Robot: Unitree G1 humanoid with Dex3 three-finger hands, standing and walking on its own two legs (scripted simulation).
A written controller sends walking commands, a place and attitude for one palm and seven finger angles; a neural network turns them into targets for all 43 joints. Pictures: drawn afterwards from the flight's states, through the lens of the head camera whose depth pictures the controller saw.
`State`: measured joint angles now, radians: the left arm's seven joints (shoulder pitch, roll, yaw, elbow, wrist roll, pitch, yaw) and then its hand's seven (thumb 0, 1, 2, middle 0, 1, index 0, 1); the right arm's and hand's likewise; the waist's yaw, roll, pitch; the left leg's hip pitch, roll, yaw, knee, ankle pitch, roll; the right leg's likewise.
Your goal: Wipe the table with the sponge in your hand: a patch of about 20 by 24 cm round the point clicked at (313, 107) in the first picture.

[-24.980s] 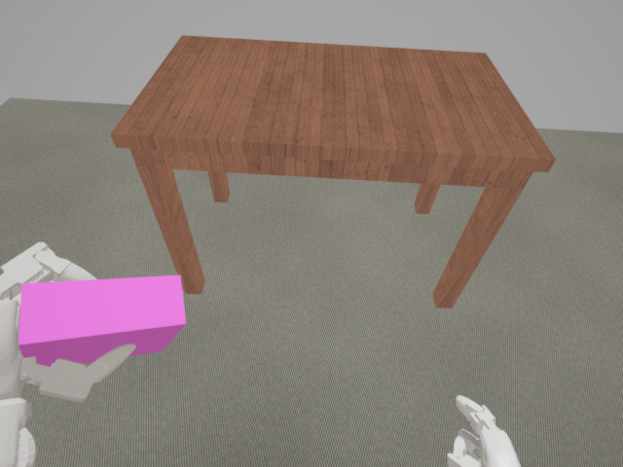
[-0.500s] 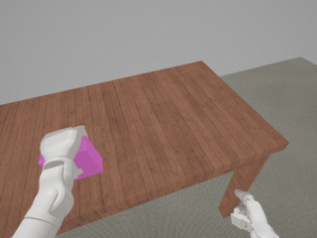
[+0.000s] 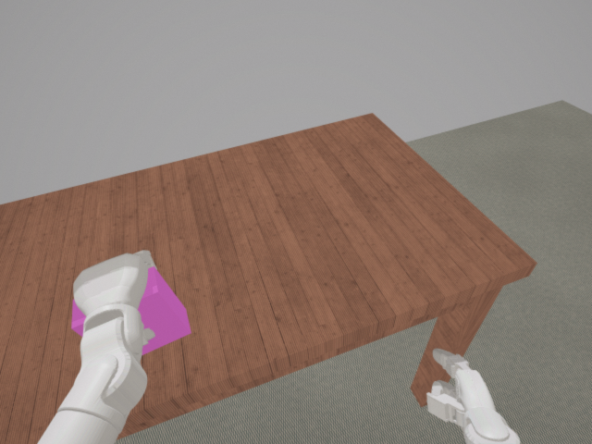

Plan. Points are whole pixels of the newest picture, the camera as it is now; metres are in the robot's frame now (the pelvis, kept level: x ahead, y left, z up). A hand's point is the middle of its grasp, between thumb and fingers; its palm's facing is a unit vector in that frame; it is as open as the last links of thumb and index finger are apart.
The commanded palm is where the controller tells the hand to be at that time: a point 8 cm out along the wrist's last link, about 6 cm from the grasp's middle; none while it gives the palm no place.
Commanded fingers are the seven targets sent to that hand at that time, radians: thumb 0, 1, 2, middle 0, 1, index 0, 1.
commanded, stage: lower the sponge onto the table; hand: left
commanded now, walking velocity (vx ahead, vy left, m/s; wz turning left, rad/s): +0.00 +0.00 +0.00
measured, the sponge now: (142, 324) +0.26 +0.29 +0.01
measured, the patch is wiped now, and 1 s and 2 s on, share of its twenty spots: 0.05 0.05 0.20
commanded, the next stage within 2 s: wipe forward along the first lane in 0.80 s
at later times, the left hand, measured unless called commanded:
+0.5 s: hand (144, 322) +0.25 +0.27 +0.03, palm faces -0.04 -0.10 -0.99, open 9.2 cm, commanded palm +0.23 +0.26 +0.09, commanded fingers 0.00 0.10 1.30 -1.20 -1.60 -1.20 -1.60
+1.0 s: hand (148, 319) +0.26 +0.27 +0.03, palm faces -0.07 -0.08 -0.99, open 9.3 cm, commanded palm +0.24 +0.27 +0.07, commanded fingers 0.00 0.10 1.30 -1.20 -1.60 -1.20 -1.60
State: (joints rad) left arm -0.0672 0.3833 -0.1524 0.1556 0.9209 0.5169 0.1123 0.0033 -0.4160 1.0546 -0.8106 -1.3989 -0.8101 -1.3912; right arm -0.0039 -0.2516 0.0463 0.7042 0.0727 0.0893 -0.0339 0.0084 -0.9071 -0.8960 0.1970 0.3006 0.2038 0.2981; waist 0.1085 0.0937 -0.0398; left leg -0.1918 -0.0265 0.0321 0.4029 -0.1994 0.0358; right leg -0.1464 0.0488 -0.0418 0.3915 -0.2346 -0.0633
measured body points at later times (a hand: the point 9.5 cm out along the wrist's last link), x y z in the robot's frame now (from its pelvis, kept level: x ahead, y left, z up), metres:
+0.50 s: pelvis -0.01 -0.01 +0.00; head -0.02 -0.05 +0.45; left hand +0.25 +0.27 +0.09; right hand +0.23 -0.23 -0.09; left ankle +0.01 +0.10 -0.74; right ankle -0.01 -0.08 -0.74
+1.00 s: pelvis -0.01 -0.02 -0.01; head -0.02 -0.06 +0.44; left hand +0.26 +0.27 +0.08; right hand +0.20 -0.25 -0.11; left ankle +0.01 +0.10 -0.74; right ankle -0.01 -0.08 -0.74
